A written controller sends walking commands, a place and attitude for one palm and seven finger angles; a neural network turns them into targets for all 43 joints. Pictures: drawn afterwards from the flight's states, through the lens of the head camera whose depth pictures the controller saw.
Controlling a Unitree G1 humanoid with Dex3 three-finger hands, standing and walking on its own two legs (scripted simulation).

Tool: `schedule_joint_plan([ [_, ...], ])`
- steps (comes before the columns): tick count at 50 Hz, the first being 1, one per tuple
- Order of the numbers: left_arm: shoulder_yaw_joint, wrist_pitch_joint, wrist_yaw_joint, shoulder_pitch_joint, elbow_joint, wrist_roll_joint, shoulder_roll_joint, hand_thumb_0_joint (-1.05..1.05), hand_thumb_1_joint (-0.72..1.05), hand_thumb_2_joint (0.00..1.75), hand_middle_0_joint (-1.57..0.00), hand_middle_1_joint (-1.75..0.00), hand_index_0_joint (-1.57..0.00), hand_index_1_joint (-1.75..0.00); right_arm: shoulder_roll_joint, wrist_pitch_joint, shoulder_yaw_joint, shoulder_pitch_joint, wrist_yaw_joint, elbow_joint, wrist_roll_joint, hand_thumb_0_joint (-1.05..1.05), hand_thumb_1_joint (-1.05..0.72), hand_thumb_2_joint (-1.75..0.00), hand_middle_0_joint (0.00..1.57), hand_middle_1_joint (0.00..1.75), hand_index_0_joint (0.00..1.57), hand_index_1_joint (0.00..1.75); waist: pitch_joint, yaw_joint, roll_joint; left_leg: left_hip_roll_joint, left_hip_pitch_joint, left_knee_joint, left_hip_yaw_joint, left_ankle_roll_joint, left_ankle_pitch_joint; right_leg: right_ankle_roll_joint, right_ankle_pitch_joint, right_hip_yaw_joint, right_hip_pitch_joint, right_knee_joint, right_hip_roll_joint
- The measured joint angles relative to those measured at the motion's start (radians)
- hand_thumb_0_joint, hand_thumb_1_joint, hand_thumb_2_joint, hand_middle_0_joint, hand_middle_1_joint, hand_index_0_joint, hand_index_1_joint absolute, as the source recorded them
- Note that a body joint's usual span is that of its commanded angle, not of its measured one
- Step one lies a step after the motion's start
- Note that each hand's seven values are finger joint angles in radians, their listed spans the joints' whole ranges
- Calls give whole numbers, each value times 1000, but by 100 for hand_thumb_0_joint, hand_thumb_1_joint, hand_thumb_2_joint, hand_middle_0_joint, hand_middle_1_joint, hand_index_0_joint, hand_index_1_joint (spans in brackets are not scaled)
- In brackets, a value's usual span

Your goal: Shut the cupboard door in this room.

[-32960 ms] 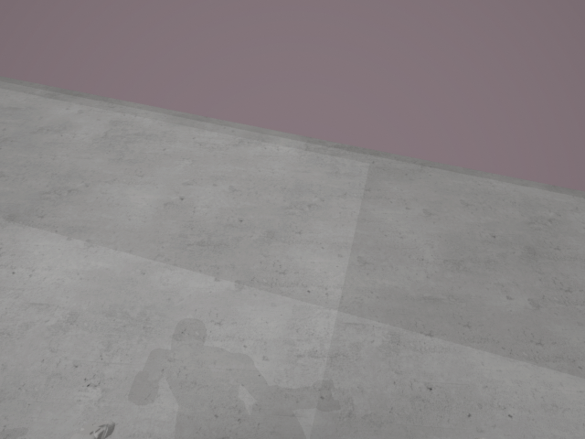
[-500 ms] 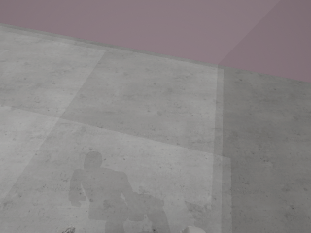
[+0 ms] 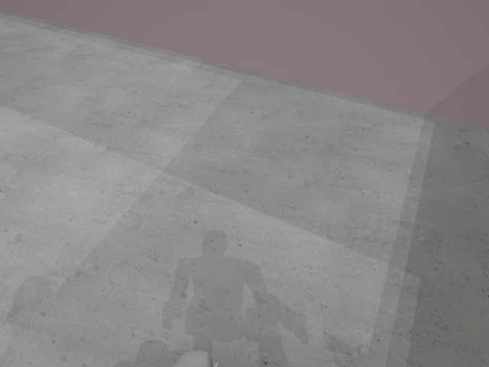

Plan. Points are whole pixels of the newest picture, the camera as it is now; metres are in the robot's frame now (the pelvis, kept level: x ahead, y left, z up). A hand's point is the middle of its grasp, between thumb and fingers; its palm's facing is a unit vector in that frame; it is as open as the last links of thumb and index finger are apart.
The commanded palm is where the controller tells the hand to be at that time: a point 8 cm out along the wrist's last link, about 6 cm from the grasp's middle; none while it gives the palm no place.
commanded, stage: turn or walk to find it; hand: left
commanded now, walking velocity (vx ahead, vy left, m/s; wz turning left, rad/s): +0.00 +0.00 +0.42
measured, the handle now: out of the picture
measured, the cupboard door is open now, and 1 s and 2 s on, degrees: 87 87 87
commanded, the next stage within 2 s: none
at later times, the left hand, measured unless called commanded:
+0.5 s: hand out of the picture +0.02 +0.28 -0.17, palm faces +0.25 -0.94 -0.22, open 7.4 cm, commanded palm none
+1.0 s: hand out of the picture +0.00 +0.19 -0.15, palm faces +0.42 -0.87 -0.27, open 7.4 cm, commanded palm none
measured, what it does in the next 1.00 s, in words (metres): steps on the spot, turning left: left foot, then right foot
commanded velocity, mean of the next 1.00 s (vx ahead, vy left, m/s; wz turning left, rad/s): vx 0.00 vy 0.00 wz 0.42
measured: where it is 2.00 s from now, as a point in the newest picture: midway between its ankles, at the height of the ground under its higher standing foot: outside the picture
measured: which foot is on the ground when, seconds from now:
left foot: up 0.00-0.16, down 0.18-0.74, up 0.76-1.00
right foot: down 0.00-0.18, up 0.20-0.72, down 0.74-1.00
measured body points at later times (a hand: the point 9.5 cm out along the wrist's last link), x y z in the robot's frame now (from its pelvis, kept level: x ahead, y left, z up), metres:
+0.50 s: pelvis +0.00 +0.06 +0.00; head +0.03 +0.09 +0.45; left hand +0.01 +0.33 -0.15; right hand +0.13 -0.16 -0.13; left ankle -0.02 +0.14 -0.74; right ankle +0.01 -0.12 -0.66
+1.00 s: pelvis +0.01 -0.01 +0.00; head +0.05 -0.03 +0.45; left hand -0.02 +0.24 -0.13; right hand +0.13 -0.24 -0.17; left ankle -0.10 +0.13 -0.64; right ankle +0.03 -0.10 -0.74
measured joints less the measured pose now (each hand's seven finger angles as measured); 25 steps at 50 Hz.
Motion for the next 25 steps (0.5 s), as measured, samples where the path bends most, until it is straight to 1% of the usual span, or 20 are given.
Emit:
schedule_joint_plan([
  [4,8,6,-2,30,17,6,26,1,91,90,-21,-30,-20,-30,5,-6,12,-49,1,-13,5,0,-91,-90,19,30,20,29,11,27,-17,0,59,-156,41,10,-29,15,-14,-35,-7,26,-19],
  [6,14,10,-2,43,26,7,42,1,91,90,-21,-30,-20,-30,10,-13,19,-74,1,-26,8,0,-91,-90,19,30,20,29,15,39,-27,-6,94,-246,66,19,-24,26,-26,-53,-14,49,-28],
  [8,20,16,-2,55,38,5,62,1,91,90,-21,-30,-20,-30,16,-25,26,-92,2,-41,9,0,-91,-90,19,30,20,29,14,45,-38,-13,144,-371,92,29,44,43,-46,-73,-25,88,-41],
  [9,24,20,-3,63,42,1,72,1,91,90,-21,-30,-20,-30,18,-35,29,-97,4,-51,8,0,-91,-90,19,30,20,29,9,46,-43,-16,174,-441,101,48,99,53,-64,-80,-39,125,-50],
  [10,29,29,-3,61,49,-4,86,1,91,90,-21,-30,-20,-30,27,-46,30,-106,4,-56,5,0,-91,-90,19,30,20,29,13,48,-64,-31,171,-439,104,77,101,68,-104,-55,-66,192,-61],
  [11,32,41,0,56,55,-6,98,1,91,90,-21,-30,-20,-30,36,-52,33,-111,3,-63,5,0,-91,-90,19,30,20,29,17,53,-78,-39,167,-424,102,102,90,79,-175,-11,-98,276,-53],
  [12,33,53,3,52,59,-7,105,1,91,90,-20,-30,-20,-30,43,-56,39,-113,2,-67,5,0,-91,-89,19,30,20,29,17,57,-83,-41,170,-422,100,118,82,85,-226,29,-130,359,-38],
  [14,35,68,4,40,68,-7,109,1,91,90,-20,-30,-20,-29,53,-59,45,-109,-7,-73,2,0,-91,-89,19,30,20,29,9,56,-78,-40,185,-449,86,134,89,94,-238,80,-185,490,-12],
  [16,35,71,-2,21,66,-7,107,1,91,90,-20,-30,-20,-29,58,-60,49,-101,-15,-74,0,0,-91,-89,20,30,20,29,4,50,-66,-41,202,-493,67,135,116,101,-192,116,-227,567,2],
  [20,32,60,-11,-19,41,-7,100,1,91,90,-20,-30,-20,-29,69,-62,55,-76,-19,-66,3,0,-91,-89,20,30,21,29,-1,42,-54,-51,228,-566,36,143,163,117,-111,165,-274,604,5],
  [25,28,56,-9,-67,14,-8,90,1,91,90,-20,-30,-20,-29,84,-63,53,-27,-16,-54,2,0,-91,-89,20,30,21,29,-6,20,-48,-65,233,-600,2,142,189,132,-90,189,-277,546,9],
])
